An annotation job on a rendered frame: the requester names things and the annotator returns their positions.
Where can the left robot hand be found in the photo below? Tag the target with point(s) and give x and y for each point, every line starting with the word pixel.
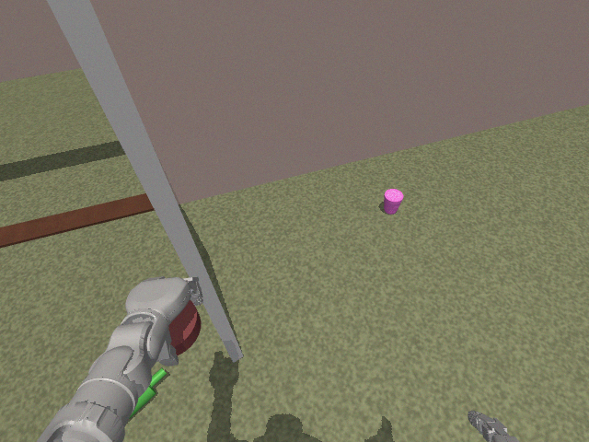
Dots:
pixel 167 296

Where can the left robot arm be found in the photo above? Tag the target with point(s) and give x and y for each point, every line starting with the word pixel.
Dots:
pixel 107 397

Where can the right robot hand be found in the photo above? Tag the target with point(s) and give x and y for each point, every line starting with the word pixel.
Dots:
pixel 491 429

